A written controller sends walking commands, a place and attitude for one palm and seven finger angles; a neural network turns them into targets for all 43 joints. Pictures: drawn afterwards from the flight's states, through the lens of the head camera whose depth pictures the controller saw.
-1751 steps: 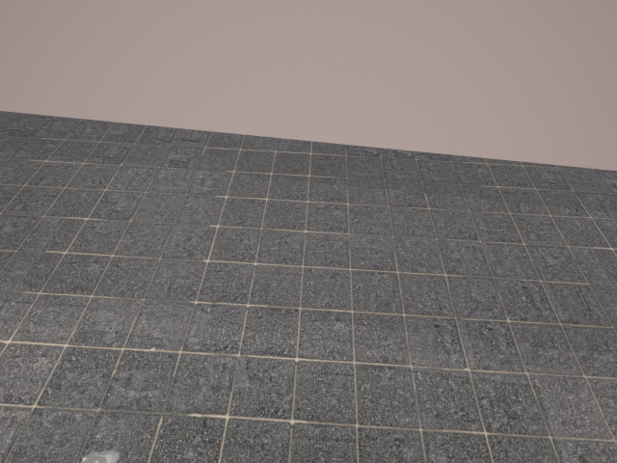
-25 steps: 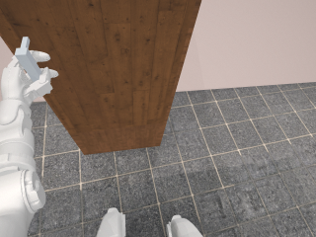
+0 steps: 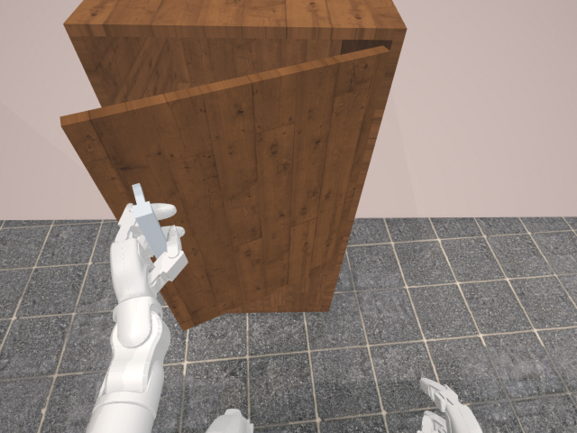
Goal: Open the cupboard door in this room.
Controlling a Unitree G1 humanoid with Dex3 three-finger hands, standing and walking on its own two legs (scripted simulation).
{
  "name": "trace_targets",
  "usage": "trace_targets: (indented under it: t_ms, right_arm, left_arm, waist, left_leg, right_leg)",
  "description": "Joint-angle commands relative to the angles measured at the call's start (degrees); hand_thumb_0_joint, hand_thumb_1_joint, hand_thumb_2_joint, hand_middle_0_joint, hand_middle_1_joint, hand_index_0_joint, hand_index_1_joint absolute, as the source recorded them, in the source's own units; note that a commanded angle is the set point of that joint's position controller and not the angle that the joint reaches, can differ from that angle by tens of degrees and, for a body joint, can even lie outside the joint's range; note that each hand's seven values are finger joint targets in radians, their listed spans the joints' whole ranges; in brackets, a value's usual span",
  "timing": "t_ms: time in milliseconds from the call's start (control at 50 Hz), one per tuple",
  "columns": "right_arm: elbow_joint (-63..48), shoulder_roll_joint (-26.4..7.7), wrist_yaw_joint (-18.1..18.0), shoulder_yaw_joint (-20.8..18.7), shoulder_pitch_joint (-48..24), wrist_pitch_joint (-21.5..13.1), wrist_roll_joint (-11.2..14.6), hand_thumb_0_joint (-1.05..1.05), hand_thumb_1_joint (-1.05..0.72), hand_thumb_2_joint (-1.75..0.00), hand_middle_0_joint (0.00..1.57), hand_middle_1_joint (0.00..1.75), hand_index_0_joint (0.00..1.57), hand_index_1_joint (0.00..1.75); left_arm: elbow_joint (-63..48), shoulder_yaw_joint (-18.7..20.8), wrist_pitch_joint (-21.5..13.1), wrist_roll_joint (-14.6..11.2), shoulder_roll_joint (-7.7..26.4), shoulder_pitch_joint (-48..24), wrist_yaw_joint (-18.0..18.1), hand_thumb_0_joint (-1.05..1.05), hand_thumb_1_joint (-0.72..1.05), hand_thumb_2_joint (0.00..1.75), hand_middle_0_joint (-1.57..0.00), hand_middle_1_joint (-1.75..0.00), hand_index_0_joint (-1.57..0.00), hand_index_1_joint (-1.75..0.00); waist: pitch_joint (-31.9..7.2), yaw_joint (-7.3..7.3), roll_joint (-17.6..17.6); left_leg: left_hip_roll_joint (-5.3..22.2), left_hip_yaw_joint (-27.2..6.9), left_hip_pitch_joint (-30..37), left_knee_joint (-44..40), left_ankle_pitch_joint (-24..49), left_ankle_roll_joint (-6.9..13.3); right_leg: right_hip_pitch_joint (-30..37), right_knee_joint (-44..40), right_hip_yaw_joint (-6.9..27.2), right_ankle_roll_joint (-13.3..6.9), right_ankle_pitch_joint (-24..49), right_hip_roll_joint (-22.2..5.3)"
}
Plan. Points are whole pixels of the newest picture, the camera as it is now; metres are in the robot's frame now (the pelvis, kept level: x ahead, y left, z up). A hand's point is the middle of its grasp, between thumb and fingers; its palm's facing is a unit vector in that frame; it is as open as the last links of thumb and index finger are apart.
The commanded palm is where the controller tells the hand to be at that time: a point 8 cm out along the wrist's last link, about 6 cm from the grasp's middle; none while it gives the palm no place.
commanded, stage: pull the door open along its arc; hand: left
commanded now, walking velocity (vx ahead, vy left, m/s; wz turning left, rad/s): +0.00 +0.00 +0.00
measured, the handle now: (153, 228) +0.38 +0.21 +0.07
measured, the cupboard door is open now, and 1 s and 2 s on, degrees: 24 44 46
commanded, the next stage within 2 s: open thumb and fingers to let go in 0.28 s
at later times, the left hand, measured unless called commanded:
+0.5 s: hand (244, 323) +0.25 +0.07 +0.06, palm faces +0.42 -0.91 +0.01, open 5.6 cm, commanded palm +0.21 +0.11 +0.06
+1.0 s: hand (240, 319) +0.25 +0.07 +0.06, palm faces +0.42 -0.91 +0.01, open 13.2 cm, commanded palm +0.21 +0.11 +0.06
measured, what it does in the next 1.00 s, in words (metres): stands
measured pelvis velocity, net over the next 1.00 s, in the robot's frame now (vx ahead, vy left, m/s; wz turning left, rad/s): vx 0.00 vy -0.03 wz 0.05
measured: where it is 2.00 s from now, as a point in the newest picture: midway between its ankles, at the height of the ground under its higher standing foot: outside the picture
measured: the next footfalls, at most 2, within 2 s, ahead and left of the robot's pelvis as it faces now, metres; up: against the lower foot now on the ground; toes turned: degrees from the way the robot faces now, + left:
none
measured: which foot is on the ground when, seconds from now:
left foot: down 0.00-1.00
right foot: down 0.00-1.00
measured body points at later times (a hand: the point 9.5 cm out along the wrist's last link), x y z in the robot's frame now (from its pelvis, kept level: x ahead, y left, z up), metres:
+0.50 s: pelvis +0.00 -0.03 +0.00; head +0.01 -0.05 +0.45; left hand +0.22 +0.12 +0.07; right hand +0.19 -0.24 -0.09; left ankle +0.04 +0.13 -0.67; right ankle -0.03 -0.13 -0.67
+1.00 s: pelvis +0.00 -0.03 +0.00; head +0.01 -0.04 +0.45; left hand +0.22 +0.12 +0.07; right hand +0.18 -0.24 -0.09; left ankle +0.04 +0.13 -0.67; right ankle -0.03 -0.13 -0.67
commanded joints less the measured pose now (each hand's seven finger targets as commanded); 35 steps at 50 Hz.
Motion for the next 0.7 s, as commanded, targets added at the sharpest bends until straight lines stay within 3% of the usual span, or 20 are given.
trace_targets:
  t_ms: [0,60,80,100,140,160,240,260,340,360,400,440,560,640,660,680]
  right_arm:
    - [-7.7,-6.4,-0.5,-2.8,-2.1,-2.8,-0.9,0.0,-0.9,-0.9,0.2,0.3,0.2,0.3]
    - [-8.5,-5.8,-0.5,-2.6,-3.5,-3.0,-1.5,0.0,-0.9,-0.9,0.2,0.3,0.2,0.3]
    - [-8.7,-5.3,-0.4,-2.6,-4.3,-3.0,-1.7,0.0,-0.9,-0.9,0.2,0.3,0.2,0.3]
    - [-9.0,-5.0,-0.2,-2.6,-4.4,-3.0,-1.8,0.0,-0.9,-0.9,0.2,0.3,0.2,0.3]
    - [-9.7,-4.7,0.0,-2.5,-4.9,-2.9,-2.1,0.0,-0.9,-0.9,0.2,0.3,0.2,0.3]
    - [-10.0,-4.6,0.0,-2.5,-4.6,-2.9,-2.3,0.0,-0.9,-0.9,0.2,0.3,0.2,0.3]
    - [-11.5,-3.6,-0.2,-2.1,-6.1,-3.3,-2.5,0.0,-0.9,-0.9,0.2,0.3,0.2,0.3]
    - [-11.9,-3.4,-0.4,-2.0,-6.1,-3.5,-2.5,0.0,-0.9,-0.9,0.2,0.3,0.2,0.3]
    - [-11.4,-2.9,-0.9,-1.2,-7.5,-4.1,-2.8,0.0,-0.9,-0.9,0.2,0.3,0.2,0.3]
    - [-10.4,-3.0,-1.3,-1.1,-7.5,-4.2,-3.0,0.0,-0.9,-0.9,0.2,0.3,0.2,0.3]
    - [-9.5,-2.7,-1.9,-1.2,-8.9,-4.3,-3.3,0.0,-0.9,-0.9,0.2,0.3,0.2,0.3]
    - [-9.3,-2.6,-2.0,-1.2,-8.9,-4.5,-3.3,0.0,-0.9,-0.9,0.2,0.3,0.2,0.3]
    - [-9.2,-3.1,-2.1,-1.5,-7.6,-4.3,-2.9,0.0,-0.9,-0.9,0.2,0.3,0.2,0.3]
    - [-9.5,-3.3,-1.9,-1.6,-7.3,-4.2,-2.8,0.0,-0.9,-0.9,0.2,0.3,0.2,0.3]
    - [-9.8,-3.4,-1.9,-1.7,-7.0,-4.3,-2.8,0.0,-0.9,-0.9,0.2,0.3,0.2,0.3]
    - [-9.7,-3.3,-1.9,-1.7,-7.4,-4.3,-2.8,0.0,-0.9,-0.9,0.2,0.3,0.2,0.3]
  left_arm:
    - [-18.1,-5.4,-3.9,2.9,-0.6,-6.4,6.1,0.0,0.9,0.9,-0.4,-1.35,-0.4,-1.35]
    - [-21.6,-7.2,-3.1,4.8,-3.1,-0.2,11.1,0.0,0.9,0.9,-0.4,-1.35,-0.4,-1.35]
    - [-23.1,-9.8,-2.8,5.5,-5.6,-0.2,12.6,0.0,0.9,0.9,-0.4,-1.35,-0.4,-1.35]
    - [-24.2,-10.6,-2.4,6.5,-6.3,2.9,13.8,0.0,0.9,0.9,-0.4,-1.35,-0.4,-1.35]
    - [-27.4,-15.7,-1.6,9.0,-9.4,5.7,15.4,0.0,0.9,0.9,-0.4,-1.35,-0.4,-1.35]
    - [-27.9,-16.8,-1.0,10.4,-9.7,7.5,16.2,0.0,0.9,0.9,-0.4,-1.35,-0.4,-1.35]
    - [-33.1,-21.1,0.1,12.3,-12.3,16.1,17.4,0.0,0.9,0.9,-0.4,-1.35,-0.4,-1.35]
    - [-33.2,-21.3,0.4,12.8,-12.1,20.0,17.2,0.0,0.9,0.9,-0.4,-1.35,-0.4,-1.35]
    - [-35.0,-21.8,0.2,13.2,-12.3,17.1,18.0,0.0,0.9,0.9,-0.4,-1.35,-0.4,-1.35]
    - [-34.1,-20.4,0.0,12.9,-11.0,11.9,18.8,0.0,0.9,0.9,-0.4,-1.35,-0.4,-1.35]
    - [-32.1,-18.1,-0.5,12.0,-10.4,10.4,19.5,0.0,0.76,0.84,-0.39,-1.34,-0.39,-1.34]
    - [-31.1,-18.1,-0.7,12.2,-10.5,11.3,19.5,0.0,0.62,0.78,-0.38,-1.32,-0.38,-1.32]
    - [-30.2,-19.0,-0.2,11.1,-10.8,10.6,17.4,0.0,0.2,0.6,-0.35,-1.27,-0.35,-1.27]
    - [-31.0,-19.1,-0.7,10.4,-11.0,11.8,16.6,0.0,-0.08,0.48,-0.33,-1.24,-0.33,-1.24]
    - [-30.8,-18.8,-0.6,10.3,-10.7,13.1,16.5,0.0,-0.15,0.45,-0.32,-1.24,-0.32,-1.24]
    - [-31.0,-18.4,-0.8,10.1,-10.4,13.1,16.3,0.0,-0.22,0.42,-0.32,-1.23,-0.32,-1.23]
  waist:
    - [-11.8,-0.07,-1.8]
    - [-11.0,0.99,-2.1]
    - [-11.2,0.46,-2.7]
    - [-10.7,1.05,-2.2]
    - [-10.2,0.17,-1.7]
    - [-9.8,-0.06,-3.2]
    - [-9.4,0.38,-3.8]
    - [-8.7,0.58,-5.3]
    - [-5.9,0.21,-3.3]
    - [-4.1,-0.87,-5.4]
    - [-4.8,0.16,-4.8]
    - [-6.7,0.51,-4.9]
    - [-7.3,0.11,-7.2]
    - [-8.2,0.49,-5.4]
    - [-8.0,0.47,-7.0]
    - [-7.6,0.54,-6.4]
  left_leg:
    - [-2.3,1.6,17.5,-7.8,12.5,2.2]
    - [-2.5,1.5,16.8,-7.9,11.8,2.2]
    - [-2.7,1.6,17.0,-7.6,11.9,2.3]
    - [-2.7,1.7,16.9,-7.8,11.9,2.1]
    - [-2.7,1.6,17.2,-7.6,11.7,2.2]
    - [-2.5,1.3,16.9,-7.6,11.5,2.3]
    - [-2.9,1.5,16.3,-7.0,11.3,2.4]
    - [-2.8,1.3,16.0,-6.9,11.4,2.5]
    - [-3.3,1.1,14.3,-5.4,8.9,2.5]
    - [-3.2,0.7,13.5,-4.7,7.5,2.6]
    - [-3.5,0.7,12.6,-4.3,5.7,2.3]
    - [-3.6,0.9,13.1,-4.0,6.6,2.4]
    - [-3.5,0.7,13.0,-4.5,7.7,2.6]
    - [-3.5,0.8,13.5,-4.8,8.7,2.5]
    - [-3.4,0.6,13.2,-4.8,8.9,2.6]
    - [-3.5,0.8,13.0,-4.7,8.7,2.5]
  right_leg:
    - [2.0,-8.5,-4.2,-1.3,20.5,1.3]
    - [3.0,-9.1,-3.9,-1.4,19.4,1.0]
    - [3.2,-9.1,-3.9,-1.3,19.8,0.6]
    - [3.6,-9.2,-3.8,-1.5,19.7,0.6]
    - [3.1,-9.3,-3.8,-1.6,19.6,0.3]
    - [3.4,-9.5,-3.8,-1.6,19.5,0.3]
    - [4.7,-10.1,-3.1,-1.6,20.7,-0.3]
    - [5.1,-10.6,-2.9,-1.6,20.9,-0.3]
    - [2.4,-10.7,-2.0,-1.4,18.4,-0.9]
    - [0.9,-11.5,-1.7,-1.2,16.0,-1.0]
    - [0.2,-11.8,-0.8,-1.2,12.1,-1.3]
    - [0.8,-11.8,-0.4,-1.1,13.7,-1.5]
    - [2.9,-12.3,0.5,-0.4,17.5,-2.2]
    - [3.6,-11.3,0.1,-0.4,20.5,-2.3]
    - [4.1,-11.6,0.2,-0.2,21.2,-2.3]
    - [4.0,-11.7,0.5,-0.1,21.5,-2.6]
